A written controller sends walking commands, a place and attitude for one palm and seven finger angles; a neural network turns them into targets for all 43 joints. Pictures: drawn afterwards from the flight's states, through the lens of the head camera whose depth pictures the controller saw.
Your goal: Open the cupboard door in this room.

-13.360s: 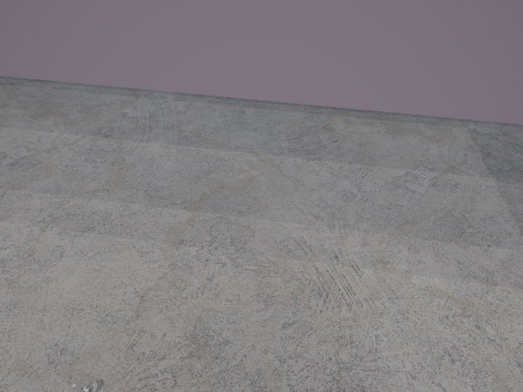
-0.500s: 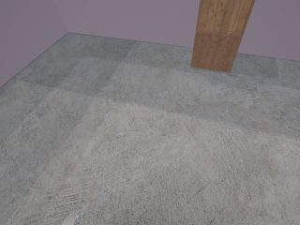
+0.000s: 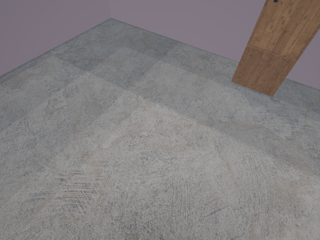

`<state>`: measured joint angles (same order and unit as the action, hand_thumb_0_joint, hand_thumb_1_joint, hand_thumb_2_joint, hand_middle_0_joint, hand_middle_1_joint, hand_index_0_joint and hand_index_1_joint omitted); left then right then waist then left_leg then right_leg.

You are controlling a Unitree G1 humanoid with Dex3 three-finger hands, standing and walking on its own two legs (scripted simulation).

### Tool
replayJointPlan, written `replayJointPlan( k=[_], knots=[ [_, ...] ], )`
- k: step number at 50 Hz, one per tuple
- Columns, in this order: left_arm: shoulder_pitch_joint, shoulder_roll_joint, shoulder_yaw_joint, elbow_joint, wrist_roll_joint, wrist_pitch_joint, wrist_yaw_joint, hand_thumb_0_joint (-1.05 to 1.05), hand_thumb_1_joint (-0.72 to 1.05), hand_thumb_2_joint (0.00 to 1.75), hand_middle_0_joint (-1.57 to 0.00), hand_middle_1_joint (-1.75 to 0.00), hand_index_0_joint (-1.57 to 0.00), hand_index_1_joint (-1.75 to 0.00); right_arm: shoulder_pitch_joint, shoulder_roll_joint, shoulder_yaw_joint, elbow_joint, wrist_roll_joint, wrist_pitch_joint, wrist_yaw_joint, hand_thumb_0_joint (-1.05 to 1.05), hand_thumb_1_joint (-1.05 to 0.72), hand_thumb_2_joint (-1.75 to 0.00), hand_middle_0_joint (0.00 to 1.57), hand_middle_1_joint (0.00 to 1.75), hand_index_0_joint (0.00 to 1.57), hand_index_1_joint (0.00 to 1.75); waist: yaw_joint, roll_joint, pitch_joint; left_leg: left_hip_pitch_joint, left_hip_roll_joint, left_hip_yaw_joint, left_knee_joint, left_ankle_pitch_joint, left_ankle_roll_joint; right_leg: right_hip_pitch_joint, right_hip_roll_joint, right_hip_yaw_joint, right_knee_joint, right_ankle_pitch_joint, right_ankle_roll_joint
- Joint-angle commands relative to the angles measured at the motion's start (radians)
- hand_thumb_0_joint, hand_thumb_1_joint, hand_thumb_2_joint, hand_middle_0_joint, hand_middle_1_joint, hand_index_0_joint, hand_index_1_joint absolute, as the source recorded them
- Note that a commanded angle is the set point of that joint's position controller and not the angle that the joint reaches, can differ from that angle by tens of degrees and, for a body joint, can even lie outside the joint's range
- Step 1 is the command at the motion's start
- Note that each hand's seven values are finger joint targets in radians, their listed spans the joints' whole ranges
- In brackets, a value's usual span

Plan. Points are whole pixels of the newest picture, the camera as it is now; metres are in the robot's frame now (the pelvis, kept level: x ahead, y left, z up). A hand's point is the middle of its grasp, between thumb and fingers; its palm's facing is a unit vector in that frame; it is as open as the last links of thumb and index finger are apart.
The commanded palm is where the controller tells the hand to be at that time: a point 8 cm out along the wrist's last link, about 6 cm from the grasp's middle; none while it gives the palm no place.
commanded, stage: turn or walk to find it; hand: left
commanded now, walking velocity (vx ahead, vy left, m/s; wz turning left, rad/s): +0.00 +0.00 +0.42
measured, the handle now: out of the picture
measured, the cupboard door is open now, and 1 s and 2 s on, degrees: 0 0 0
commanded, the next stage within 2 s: none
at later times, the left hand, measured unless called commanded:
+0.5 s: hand out of the picture +0.03 +0.16 -0.14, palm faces +0.21 -0.94 -0.29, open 7.4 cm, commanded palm none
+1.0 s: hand out of the picture -0.08 +0.21 -0.17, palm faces +0.44 -0.86 -0.26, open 7.4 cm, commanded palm none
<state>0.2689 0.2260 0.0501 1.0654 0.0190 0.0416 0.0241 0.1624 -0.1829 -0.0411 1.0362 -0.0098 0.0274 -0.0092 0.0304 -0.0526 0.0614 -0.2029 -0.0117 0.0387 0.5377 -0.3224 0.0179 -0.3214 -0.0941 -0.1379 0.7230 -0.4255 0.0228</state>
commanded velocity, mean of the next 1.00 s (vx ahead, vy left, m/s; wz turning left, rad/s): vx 0.00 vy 0.00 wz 0.42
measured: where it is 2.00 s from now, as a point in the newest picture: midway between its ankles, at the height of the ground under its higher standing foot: outside the picture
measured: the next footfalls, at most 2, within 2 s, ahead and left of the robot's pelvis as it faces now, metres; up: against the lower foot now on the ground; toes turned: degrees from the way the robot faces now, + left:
right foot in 0.36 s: +0.04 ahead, -0.13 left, +0.00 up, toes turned +3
left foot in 0.80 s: -0.05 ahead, +0.11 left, +0.00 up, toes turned +25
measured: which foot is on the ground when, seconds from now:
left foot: down 0.00-0.36, up 0.38-0.78, down 0.80-1.00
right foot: up 0.00-0.34, down 0.36-0.82, up 0.84-1.00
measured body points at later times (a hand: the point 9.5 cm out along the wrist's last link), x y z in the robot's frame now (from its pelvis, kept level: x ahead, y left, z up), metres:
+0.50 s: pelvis -0.02 -0.04 +0.01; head +0.02 -0.08 +0.45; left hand +0.02 +0.21 -0.12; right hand +0.07 -0.29 -0.16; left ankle -0.07 +0.10 -0.65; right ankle +0.00 -0.13 -0.73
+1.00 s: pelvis -0.03 -0.01 +0.01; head +0.00 +0.01 +0.45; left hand -0.10 +0.25 -0.15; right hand +0.15 -0.20 -0.13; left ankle -0.09 +0.09 -0.73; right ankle +0.00 -0.15 -0.67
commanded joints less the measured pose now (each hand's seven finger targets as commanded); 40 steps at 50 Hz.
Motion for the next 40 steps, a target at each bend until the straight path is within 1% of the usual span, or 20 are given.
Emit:
replayJointPlan(
  k=[1,3,4,9,12,13,15,16,17,18,19,20,22,24,29,34,36,38,39,40],
  knots=[
    [-0.065,0.079,0.017,-0.092,-0.001,-0.004,-0.002,0.00,0.90,0.90,-0.20,-0.30,-0.20,-0.30,0.021,-0.189,-0.028,-0.054,-0.010,-0.014,-0.019,0.00,-0.90,-0.90,0.20,0.30,0.20,0.30,-0.034,0.245,0.003,0.027,0.286,-0.290,-0.266,0.386,0.144,-0.185,-0.003,0.112,0.312,-0.045,0.030],
    [-0.038,0.074,0.016,-0.083,-0.001,-0.010,-0.008,0.00,0.90,0.90,-0.20,-0.30,-0.20,-0.30,0.012,-0.188,-0.028,-0.067,-0.007,-0.021,-0.018,0.00,-0.90,-0.90,0.20,0.30,0.20,0.30,-0.026,0.187,-0.032,0.065,0.252,-0.244,-0.247,0.438,0.136,-0.189,0.000,0.109,0.327,-0.001,0.042],
    [-0.039,0.075,0.015,-0.085,-0.002,-0.011,-0.008,0.00,0.90,0.90,-0.20,-0.30,-0.20,-0.30,0.018,-0.191,-0.030,-0.070,-0.005,-0.022,-0.017,0.00,-0.90,-0.90,0.20,0.30,0.20,0.30,-0.030,0.185,-0.037,0.071,0.245,-0.236,-0.245,0.448,0.135,-0.186,0.000,0.108,0.323,0.006,0.047],
    [-0.080,0.062,0.013,-0.131,-0.005,-0.009,-0.005,0.00,0.90,0.90,-0.20,-0.30,-0.20,-0.30,0.044,-0.204,-0.046,-0.084,-0.012,-0.015,-0.011,0.00,-0.90,-0.90,0.20,0.30,0.20,0.30,-0.051,0.192,-0.037,0.061,0.244,-0.292,-0.228,0.415,0.155,-0.155,0.016,0.105,0.193,-0.028,0.057],
    [-0.073,0.059,0.010,-0.148,-0.009,-0.018,-0.004,0.00,0.90,0.90,-0.20,-0.30,-0.20,-0.30,0.036,-0.214,-0.055,-0.099,-0.015,-0.010,-0.008,0.00,-0.90,-0.90,0.20,0.30,0.20,0.30,-0.051,0.218,-0.065,0.047,0.230,-0.327,-0.183,0.479,0.152,-0.070,0.044,0.092,0.036,-0.029,0.050],
    [-0.059,0.059,0.011,-0.150,-0.011,-0.022,-0.003,0.00,0.90,0.90,-0.20,-0.30,-0.20,-0.30,0.034,-0.215,-0.058,-0.105,-0.016,-0.008,-0.006,0.00,-0.90,-0.90,0.20,0.30,0.20,0.30,-0.045,0.211,-0.077,0.031,0.221,-0.334,-0.167,0.489,0.146,-0.030,0.055,0.087,-0.018,-0.008,0.048],
    [0.012,0.067,0.013,-0.139,-0.011,-0.032,-0.001,0.00,0.90,0.90,-0.20,-0.30,-0.20,-0.30,0.010,-0.210,-0.061,-0.118,-0.010,-0.006,-0.004,0.00,-0.90,-0.90,0.20,0.30,0.20,0.30,-0.010,0.199,-0.106,-0.015,0.183,-0.317,-0.101,0.464,0.110,0.093,0.062,0.070,-0.212,0.137,0.046],
    [0.036,0.090,0.018,-0.134,-0.008,-0.041,0.002,0.00,0.90,0.90,-0.20,-0.30,-0.20,-0.30,0.012,-0.190,-0.061,-0.125,-0.004,-0.007,-0.001,0.00,-0.90,-0.90,0.20,0.30,0.20,0.30,0.001,0.143,-0.113,-0.093,0.140,-0.294,-0.048,0.369,0.067,0.201,0.034,0.089,-0.329,0.234,0.041],
    [0.053,0.162,0.031,-0.135,0.003,-0.051,0.010,0.00,0.90,0.90,-0.20,-0.30,-0.20,-0.30,0.032,-0.139,-0.054,-0.134,0.005,-0.007,0.006,0.00,-0.90,-0.90,0.20,0.30,0.20,0.30,0.006,-0.033,-0.128,-0.262,0.051,-0.200,0.094,0.152,0.006,0.339,-0.142,0.259,-0.402,0.261,-0.010],
    [0.059,0.232,0.045,-0.146,0.010,-0.053,0.012,0.00,0.90,0.90,-0.20,-0.30,-0.20,-0.30,0.005,-0.100,-0.046,-0.168,0.001,-0.007,0.008,0.00,-0.90,-0.90,0.20,0.30,0.20,0.30,0.021,-0.228,-0.084,-0.376,-0.055,-0.077,0.295,-0.217,-0.043,0.314,-0.355,0.451,-0.437,0.383,-0.127],
    [0.049,0.222,0.052,-0.158,-0.001,-0.055,0.013,0.00,0.90,0.90,-0.20,-0.30,-0.20,-0.30,-0.012,-0.146,-0.059,-0.165,-0.010,0.011,0.004,0.00,-0.90,-0.90,0.20,0.30,0.20,0.30,0.031,-0.238,-0.071,-0.349,-0.006,-0.137,0.467,-0.262,-0.039,0.178,-0.382,0.465,-0.465,0.343,-0.177],
    [-0.007,0.196,0.046,-0.172,0.000,-0.050,0.013,0.00,0.90,0.90,-0.20,-0.30,-0.20,-0.30,-0.013,-0.149,-0.065,-0.151,-0.010,0.020,0.008,0.00,-0.90,-0.90,0.20,0.30,0.20,0.30,0.003,-0.159,-0.020,-0.352,0.003,-0.144,0.589,-0.210,-0.037,0.108,-0.342,0.426,-0.476,0.267,-0.183],
    [-0.097,0.135,0.028,-0.196,-0.002,-0.050,0.012,0.00,0.90,0.90,-0.20,-0.30,-0.20,-0.30,0.040,-0.137,-0.065,-0.113,-0.013,0.026,0.022,0.00,-0.90,-0.90,0.20,0.30,0.20,0.30,-0.051,-0.062,0.001,-0.345,0.030,-0.121,0.671,-0.092,-0.050,0.078,-0.251,0.267,-0.445,0.283,-0.143],
    [-0.105,0.123,0.024,-0.203,0.001,-0.058,0.012,0.00,0.90,0.90,-0.20,-0.30,-0.20,-0.30,0.071,-0.125,-0.058,-0.099,-0.014,0.029,0.026,0.00,-0.90,-0.90,0.20,0.30,0.20,0.30,-0.054,-0.098,-0.015,-0.336,0.038,-0.091,0.673,-0.041,-0.070,0.106,-0.221,0.180,-0.431,0.343,-0.130],
    [-0.015,0.154,0.031,-0.168,0.006,-0.057,0.011,0.00,0.90,0.90,-0.20,-0.30,-0.20,-0.30,0.006,-0.115,-0.046,-0.109,-0.010,0.028,0.026,0.00,-0.90,-0.90,0.20,0.30,0.20,0.30,-0.007,-0.109,-0.037,-0.327,0.051,-0.043,0.516,-0.089,-0.093,0.217,-0.245,0.132,-0.394,0.498,-0.148],
    [0.024,0.192,0.046,-0.142,0.012,-0.048,0.009,0.00,0.90,0.90,-0.20,-0.30,-0.20,-0.30,-0.045,-0.099,-0.027,-0.126,0.001,0.011,0.023,0.00,-0.90,-0.90,0.20,0.30,0.20,0.30,0.025,-0.136,-0.081,-0.232,0.050,0.017,0.267,-0.149,-0.080,0.270,-0.273,0.106,-0.323,0.646,-0.170],
    [0.013,0.202,0.049,-0.137,0.011,-0.043,0.007,0.00,0.90,0.90,-0.20,-0.30,-0.20,-0.30,-0.020,-0.100,-0.025,-0.121,0.002,0.006,0.020,0.00,-0.90,-0.90,0.20,0.30,0.20,0.30,0.011,-0.142,-0.095,-0.168,0.040,0.047,0.164,-0.107,-0.072,0.253,-0.271,0.083,-0.288,0.644,-0.153],
    [-0.007,0.194,0.050,-0.135,0.003,-0.037,0.006,0.00,0.90,0.90,-0.20,-0.30,-0.20,-0.30,0.030,-0.113,-0.027,-0.111,0.000,-0.004,0.019,0.00,-0.90,-0.90,0.20,0.30,0.20,0.30,-0.023,-0.115,-0.108,-0.038,0.042,0.060,-0.041,0.044,-0.059,0.198,-0.246,0.034,-0.204,0.581,-0.097],
    [-0.009,0.173,0.047,-0.140,-0.006,-0.030,0.003,0.00,0.90,0.90,-0.20,-0.30,-0.20,-0.30,0.071,-0.155,-0.036,-0.104,-0.002,-0.014,0.020,0.00,-0.90,-0.90,0.20,0.30,0.20,0.30,-0.051,-0.007,-0.138,0.092,0.085,0.008,-0.154,0.194,-0.039,0.108,-0.209,-0.010,-0.092,0.481,-0.046],
    [0.005,0.115,0.039,-0.168,-0.012,-0.022,-0.003,0.00,0.90,0.90,-0.20,-0.30,-0.20,-0.30,0.100,-0.255,-0.058,-0.108,-0.012,-0.021,0.016,0.00,-0.90,-0.90,0.20,0.30,0.20,0.30,-0.061,0.266,-0.148,0.221,0.306,-0.293,-0.181,0.471,0.059,-0.130,-0.079,-0.062,0.095,0.096,0.029]
  ],
)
